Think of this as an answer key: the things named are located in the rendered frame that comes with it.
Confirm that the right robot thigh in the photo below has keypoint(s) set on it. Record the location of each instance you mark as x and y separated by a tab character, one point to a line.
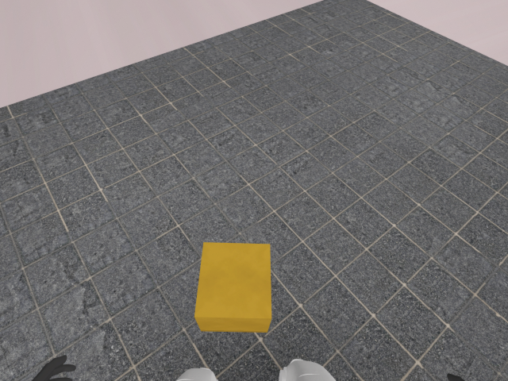
302	370

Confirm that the carton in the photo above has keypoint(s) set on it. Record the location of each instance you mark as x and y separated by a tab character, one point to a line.
234	288

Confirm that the left robot hand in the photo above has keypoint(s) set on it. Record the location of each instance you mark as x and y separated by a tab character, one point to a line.
55	367

